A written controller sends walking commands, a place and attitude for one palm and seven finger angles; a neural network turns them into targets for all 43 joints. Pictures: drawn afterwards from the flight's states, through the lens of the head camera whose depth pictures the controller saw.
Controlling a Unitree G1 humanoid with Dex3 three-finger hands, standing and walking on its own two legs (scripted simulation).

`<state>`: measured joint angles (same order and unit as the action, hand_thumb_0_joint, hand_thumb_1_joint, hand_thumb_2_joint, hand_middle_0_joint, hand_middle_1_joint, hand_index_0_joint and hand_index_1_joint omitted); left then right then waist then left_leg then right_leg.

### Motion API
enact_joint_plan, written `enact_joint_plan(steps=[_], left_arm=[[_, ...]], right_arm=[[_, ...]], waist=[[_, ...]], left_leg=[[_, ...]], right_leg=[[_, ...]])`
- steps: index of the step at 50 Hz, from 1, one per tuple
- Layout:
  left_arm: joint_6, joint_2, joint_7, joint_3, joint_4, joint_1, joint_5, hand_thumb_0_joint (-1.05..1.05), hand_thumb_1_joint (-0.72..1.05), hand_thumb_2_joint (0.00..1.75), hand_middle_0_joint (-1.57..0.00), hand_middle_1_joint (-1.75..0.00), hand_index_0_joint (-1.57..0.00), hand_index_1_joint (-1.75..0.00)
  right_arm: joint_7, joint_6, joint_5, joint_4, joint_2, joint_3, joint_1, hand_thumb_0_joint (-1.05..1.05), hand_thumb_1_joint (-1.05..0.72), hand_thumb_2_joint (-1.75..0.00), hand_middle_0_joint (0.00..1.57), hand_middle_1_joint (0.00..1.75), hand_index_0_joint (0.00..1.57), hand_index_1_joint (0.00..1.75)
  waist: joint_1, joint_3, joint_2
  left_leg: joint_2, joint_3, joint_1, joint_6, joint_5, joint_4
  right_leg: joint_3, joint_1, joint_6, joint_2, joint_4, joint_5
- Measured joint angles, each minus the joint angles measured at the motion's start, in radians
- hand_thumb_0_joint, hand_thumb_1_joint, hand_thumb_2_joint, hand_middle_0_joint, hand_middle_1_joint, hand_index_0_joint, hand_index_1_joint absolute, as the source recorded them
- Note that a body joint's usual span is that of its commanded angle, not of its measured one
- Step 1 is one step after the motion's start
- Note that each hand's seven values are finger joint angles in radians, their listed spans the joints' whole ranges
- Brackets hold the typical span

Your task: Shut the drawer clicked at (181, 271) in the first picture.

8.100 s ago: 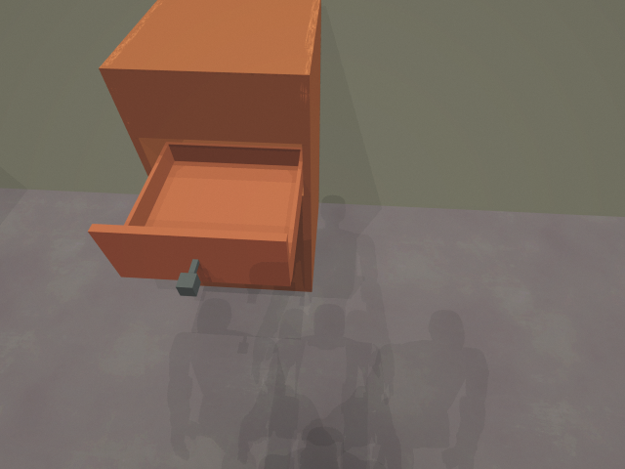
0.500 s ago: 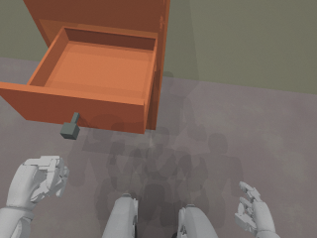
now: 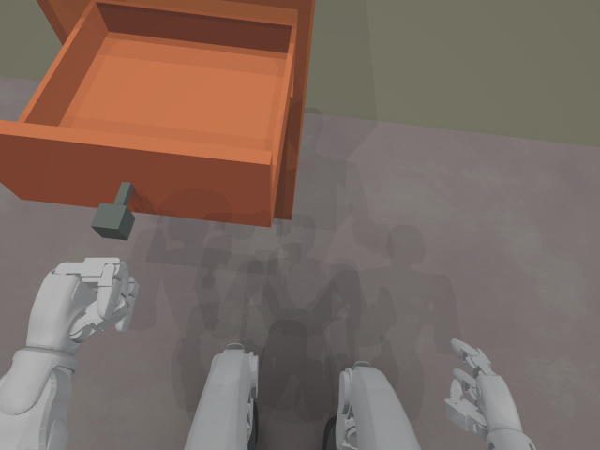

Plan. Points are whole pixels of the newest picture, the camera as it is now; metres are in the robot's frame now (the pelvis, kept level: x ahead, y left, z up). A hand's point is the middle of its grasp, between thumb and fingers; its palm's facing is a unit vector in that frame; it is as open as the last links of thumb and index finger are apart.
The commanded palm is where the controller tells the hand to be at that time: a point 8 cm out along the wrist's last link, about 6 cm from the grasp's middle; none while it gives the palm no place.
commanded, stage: bring the fist close to the handle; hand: left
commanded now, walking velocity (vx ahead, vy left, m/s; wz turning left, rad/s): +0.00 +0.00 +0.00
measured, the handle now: (118, 209) +0.40 +0.27 +0.01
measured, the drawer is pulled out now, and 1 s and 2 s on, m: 0.29 0.29 0.16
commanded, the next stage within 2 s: push the drawer shut in 0.44 s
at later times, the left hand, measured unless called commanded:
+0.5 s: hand (126, 294) +0.29 +0.23 +0.01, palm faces -0.06 -1.00 -0.05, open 3.3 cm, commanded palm +0.28 +0.28 +0.02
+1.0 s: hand (141, 259) +0.34 +0.22 +0.01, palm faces -0.06 -1.00 -0.05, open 3.3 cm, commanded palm +0.33 +0.27 +0.02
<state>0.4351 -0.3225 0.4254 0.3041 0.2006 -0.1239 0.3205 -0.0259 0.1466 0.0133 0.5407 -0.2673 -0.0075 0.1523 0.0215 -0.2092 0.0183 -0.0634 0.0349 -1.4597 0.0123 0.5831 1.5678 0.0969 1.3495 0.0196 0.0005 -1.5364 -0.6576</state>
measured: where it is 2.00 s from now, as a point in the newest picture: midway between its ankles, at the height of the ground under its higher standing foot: outside the picture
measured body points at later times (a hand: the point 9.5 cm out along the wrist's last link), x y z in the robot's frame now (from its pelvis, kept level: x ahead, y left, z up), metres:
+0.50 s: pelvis +0.00 +0.00 -0.01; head +0.14 +0.02 +0.42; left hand +0.29 +0.29 +0.02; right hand +0.19 -0.26 -0.10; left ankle +0.07 +0.11 -0.55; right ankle +0.03 -0.12 -0.55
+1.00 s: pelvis +0.00 +0.00 -0.01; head +0.14 +0.02 +0.42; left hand +0.33 +0.28 +0.02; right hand +0.18 -0.26 -0.10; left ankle +0.07 +0.11 -0.55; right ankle +0.03 -0.12 -0.55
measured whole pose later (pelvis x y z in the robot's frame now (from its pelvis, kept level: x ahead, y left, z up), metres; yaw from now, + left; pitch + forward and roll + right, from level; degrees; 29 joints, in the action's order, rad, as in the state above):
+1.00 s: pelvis +0.00 +0.00 -0.01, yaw -1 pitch +29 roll -4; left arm 0.39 -0.36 0.41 0.33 0.35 0.11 0.29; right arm -0.03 0.09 0.02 0.55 -0.28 -0.02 0.16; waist 0.04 -0.20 0.02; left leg -0.07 0.04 -1.50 0.01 0.58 1.58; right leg 0.09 1.40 0.02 0.01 -1.55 -0.66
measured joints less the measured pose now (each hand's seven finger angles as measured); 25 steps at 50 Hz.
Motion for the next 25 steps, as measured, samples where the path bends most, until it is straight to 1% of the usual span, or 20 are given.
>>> enact_joint_plan(steps=[4, 9, 14, 19, 25], left_arm=[[0.003, -0.004, -0.012, -0.002, 0.019, 0.033, -0.01, 0.02, 0.9, 0.9, -1.4, -1.6, -1.4, -1.6], [-0.017, -0.004, -0.021, -0.007, -0.013, 0.033, -0.012, 0.02, 0.9, 0.9, -1.4, -1.6, -1.4, -1.6], [-0.026, -0.014, -0.021, 0.013, -0.008, 0.029, -0.005, 0.02, 0.9, 0.9, -1.4, -1.6, -1.4, -1.59], [-0.019, -0.026, 0.001, 0.041, 0.029, 0.042, 0.016, 0.02, 0.9, 0.9, -1.4, -1.6, -1.4, -1.59], [-0.013, -0.027, 0.033, 0.039, 0.034, 0.038, 0.027, 0.02, 0.91, 0.9, -1.4, -1.6, -1.4, -1.6]], right_arm=[[0.002, -0.009, -0.002, -0.002, -0.005, -0.004, -0.002, 0.01, -0.91, -0.9, 0.2, 0.3, 0.2, 0.3], [0.006, -0.029, 0.0, -0.008, -0.002, -0.004, -0.005, 0.01, -0.91, -0.9, 0.2, 0.3, 0.2, 0.3], [0.002, -0.047, 0.006, -0.007, 0.004, -0.006, 0.0, 0.01, -0.91, -0.9, 0.2, 0.3, 0.2, 0.3], [-0.003, -0.047, 0.008, 0.0, 0.001, -0.007, 0.007, 0.01, -0.91, -0.9, 0.2, 0.3, 0.2, 0.3], [-0.006, -0.041, 0.01, 0.003, -0.008, -0.001, 0.006, 0.01, -0.91, -0.9, 0.2, 0.3, 0.2, 0.3]], waist=[[0.002, -0.002, 0.0], [0.007, 0.004, 0.004], [0.004, 0.005, 0.004], [0.0, 0.001, 0.005], [0.001, 0.002, 0.006]], left_leg=[[-0.001, 0.001, -0.031, 0.0, 0.004, 0.022], [-0.004, 0.0, -0.043, -0.001, 0.007, 0.032], [-0.008, -0.001, -0.035, -0.003, 0.007, 0.022], [-0.01, 0.003, -0.035, -0.007, 0.009, 0.021], [-0.01, 0.006, -0.035, -0.008, 0.016, 0.026]], right_leg=[[0.0, 0.03, 0.001, 0.0, -0.023, -0.005], [-0.001, 0.045, 0.002, 0.003, -0.033, -0.007], [-0.003, 0.04, 0.004, 0.008, -0.024, -0.004], [0.0, 0.039, 0.007, 0.01, -0.022, -0.007], [0.003, 0.037, 0.007, 0.012, -0.025, -0.012]])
